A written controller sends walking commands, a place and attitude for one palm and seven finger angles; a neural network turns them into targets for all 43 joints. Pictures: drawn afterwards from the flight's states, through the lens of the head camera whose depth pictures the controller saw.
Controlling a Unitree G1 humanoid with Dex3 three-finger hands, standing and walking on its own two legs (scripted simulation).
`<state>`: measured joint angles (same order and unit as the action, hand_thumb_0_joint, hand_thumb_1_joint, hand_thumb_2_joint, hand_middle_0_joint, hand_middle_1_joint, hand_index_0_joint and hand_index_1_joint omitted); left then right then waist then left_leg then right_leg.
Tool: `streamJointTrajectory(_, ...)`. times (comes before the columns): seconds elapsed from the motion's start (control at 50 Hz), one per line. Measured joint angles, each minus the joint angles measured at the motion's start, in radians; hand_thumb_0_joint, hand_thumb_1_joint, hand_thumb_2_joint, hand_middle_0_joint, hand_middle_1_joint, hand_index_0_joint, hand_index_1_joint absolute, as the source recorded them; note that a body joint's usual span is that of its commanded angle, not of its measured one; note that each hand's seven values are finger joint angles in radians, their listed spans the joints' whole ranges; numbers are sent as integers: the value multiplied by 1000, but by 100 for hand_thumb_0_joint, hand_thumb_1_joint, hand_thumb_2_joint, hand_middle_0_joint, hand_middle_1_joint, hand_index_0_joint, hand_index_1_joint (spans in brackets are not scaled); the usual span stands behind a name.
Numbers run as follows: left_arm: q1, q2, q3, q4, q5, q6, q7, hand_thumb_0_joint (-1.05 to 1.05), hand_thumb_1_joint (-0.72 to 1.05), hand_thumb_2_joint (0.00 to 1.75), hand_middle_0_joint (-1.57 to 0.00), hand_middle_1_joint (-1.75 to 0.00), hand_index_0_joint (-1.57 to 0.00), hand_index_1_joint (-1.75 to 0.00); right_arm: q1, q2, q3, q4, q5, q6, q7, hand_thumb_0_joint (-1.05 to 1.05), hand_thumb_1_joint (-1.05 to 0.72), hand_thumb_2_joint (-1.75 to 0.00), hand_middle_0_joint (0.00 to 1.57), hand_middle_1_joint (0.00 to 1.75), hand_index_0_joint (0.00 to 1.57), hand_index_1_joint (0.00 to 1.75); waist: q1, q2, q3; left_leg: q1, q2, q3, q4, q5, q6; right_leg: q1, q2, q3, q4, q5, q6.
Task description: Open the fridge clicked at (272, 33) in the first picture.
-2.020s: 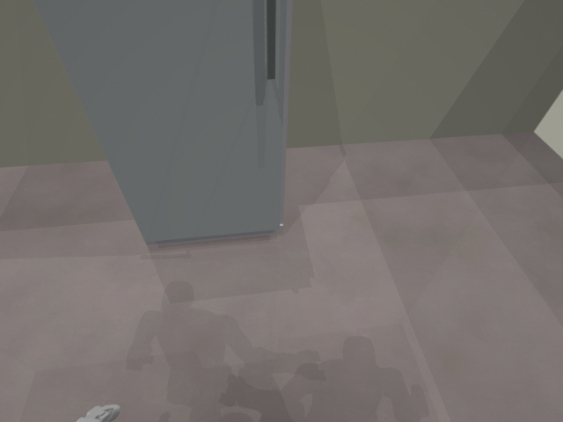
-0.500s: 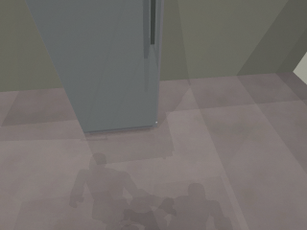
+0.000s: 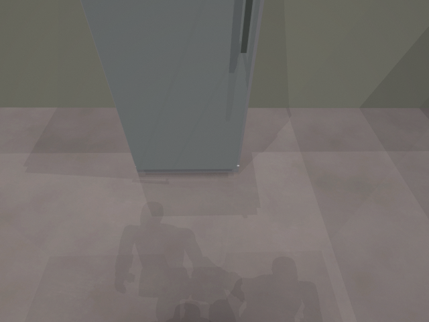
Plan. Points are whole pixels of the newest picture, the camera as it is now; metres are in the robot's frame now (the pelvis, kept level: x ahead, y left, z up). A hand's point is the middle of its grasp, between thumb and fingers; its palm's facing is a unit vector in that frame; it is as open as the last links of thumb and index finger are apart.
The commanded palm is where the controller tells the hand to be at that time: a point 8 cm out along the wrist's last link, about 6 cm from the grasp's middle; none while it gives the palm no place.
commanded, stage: take the last steps up to it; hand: right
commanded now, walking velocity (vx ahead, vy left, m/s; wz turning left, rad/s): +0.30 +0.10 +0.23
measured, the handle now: out of the picture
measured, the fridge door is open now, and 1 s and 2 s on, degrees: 0 0 0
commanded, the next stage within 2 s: come to a stop and stand still in 1.28 s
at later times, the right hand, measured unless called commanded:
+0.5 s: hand out of the picture +0.13 -0.19 -0.17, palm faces -0.10 +0.98 -0.16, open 7.4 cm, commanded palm none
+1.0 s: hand (275, 263) +0.30 -0.14 -0.19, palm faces -0.03 +0.99 -0.16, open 7.2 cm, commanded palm none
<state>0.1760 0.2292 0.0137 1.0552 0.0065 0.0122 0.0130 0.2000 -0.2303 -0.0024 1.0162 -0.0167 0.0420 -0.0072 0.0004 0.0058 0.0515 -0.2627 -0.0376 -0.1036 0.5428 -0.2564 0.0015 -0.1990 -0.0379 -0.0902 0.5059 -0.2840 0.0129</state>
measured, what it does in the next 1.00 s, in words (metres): walks ahead: left foot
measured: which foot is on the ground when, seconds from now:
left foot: down 0.00-0.28, up 0.30-0.66, down 0.68-1.00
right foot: down 0.00-0.68, up 0.70-1.00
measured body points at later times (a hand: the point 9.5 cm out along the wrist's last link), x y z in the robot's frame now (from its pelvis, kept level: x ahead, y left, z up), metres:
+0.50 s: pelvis +0.08 -0.01 +0.01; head +0.10 -0.03 +0.46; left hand -0.03 +0.21 -0.13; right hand +0.13 -0.25 -0.16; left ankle +0.09 +0.14 -0.67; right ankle -0.01 -0.12 -0.74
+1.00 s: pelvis +0.27 +0.04 +0.00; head +0.28 +0.01 +0.45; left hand +0.31 +0.29 -0.14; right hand +0.30 -0.19 -0.17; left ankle +0.22 +0.16 -0.74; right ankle +0.35 -0.05 -0.71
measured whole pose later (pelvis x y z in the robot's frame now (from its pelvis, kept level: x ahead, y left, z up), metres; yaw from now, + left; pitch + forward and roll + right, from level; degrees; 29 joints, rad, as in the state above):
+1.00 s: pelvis +0.27 +0.04 +0.00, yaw +5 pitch +0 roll +4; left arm 0.21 0.17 0.07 1.03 0.02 -0.04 -0.01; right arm 0.29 -0.18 -0.05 1.08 -0.03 -0.06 -0.02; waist 0.00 0.00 0.02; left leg -0.14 0.02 0.20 0.45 -0.30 0.00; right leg -0.49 -0.13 -0.11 0.78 -0.29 0.01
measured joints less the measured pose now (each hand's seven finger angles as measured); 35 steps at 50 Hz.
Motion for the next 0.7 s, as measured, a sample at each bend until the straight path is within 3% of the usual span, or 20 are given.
streamJointTrajectory(0.08,36,-16,7,3,4,7,-4,1,91,90,-21,-30,-20,-30,18,24,-4,-14,-4,0,7,1,-91,-90,20,30,20,30,7,-4,-4,-21,-10,-9,28,-9,4,-21,-9,-9,38,-24,-1)
streamJointTrajectory(0.18,101,-15,21,14,12,12,-13,1,91,90,-21,-30,-20,-30,73,44,-22,-28,-11,-3,17,1,-91,-90,20,30,21,30,5,-13,-49,-39,-27,-13,41,-77,22,-61,-11,10,119,-209,-19)
streamJointTrajectory(0.26,139,-11,26,20,10,-14,-6,1,91,90,-20,-30,-20,-30,115,46,-37,-14,-2,-18,12,1,-91,-90,20,30,21,30,8,-2,-59,-36,-34,-21,39,-30,21,-58,2,23,126,-174,-28)
streamJointTrajectory(0.3,160,-17,28,21,14,-30,-1,1,91,90,-20,-30,-20,-30,136,40,-45,1,1,-12,13,1,-91,-90,20,30,20,30,11,19,-68,-48,-29,-32,94,-113,30,-36,9,5,102,-95,-34)
streamJointTrajectory(0.34,186,-22,31,16,18,-48,3,1,91,90,-20,-30,-20,-30,147,40,-54,22,-5,0,17,1,-91,-90,20,30,20,30,20,21,-79,-99,-16,14,238,-162,29,-5,3,-15,77,-96,-37)
streamJointTrajectory(0.4,231,-40,27,24,18,-66,9,0,91,90,-20,-30,-20,-30,138,30,-66,36,-17,2,29,1,-91,-90,20,30,20,30,33,20,-84,-189,22,82,431,-100,16,67,-6,-30,-22,-85,-32)
streamJointTrajectory(0.44,256,-57,19,38,17,-75,11,0,91,90,-20,-30,-20,-30,117,22,-71,29,-18,-7,33,1,-91,-90,20,30,20,30,34,20,-75,-233,53,111,477,-53,4,112,-13,-34,-89,-64,-26)
streamJointTrajectory(0.54,295,-98,8,69,22,-87,14,0,91,90,-20,-30,-20,-30,37,20,-66,7,-14,-21,37,1,-91,-90,20,30,20,30,41,15,-22,-282,109,168,355,0,-6,205,-34,-55,-180,-64,-3)
streamJointTrajectory(0.62,314,-116,8,93,24,-80,9,0,91,90,-21,-30,-20,-30,-36,34,-56,-2,-9,-33,38,1,-91,-90,19,30,20,30,63,4,20,-245,103,214,148,10,12,255,-56,-73,-165,-122,27)
streamJointTrajectory(0.66,330,-121,10,109,18,-74,6,0,91,90,-21,-30,-20,-30,-60,41,-52,-10,-10,-53,39,1,-91,-90,20,30,20,30,65,-3,29,-187,83,240,49,54,29,258,-76,-73,-89,-184,43)
streamJointTrajectory(0.7,330,-126,11,127,6,-60,-1,0,91,90,-21,-30,-20,-30,-77,49,-53,-16,-12,-87,32,1,-91,-90,20,30,20,30,55,-7,38,-169,78,253,67,114,41,172,-94,-40,171,-245,28)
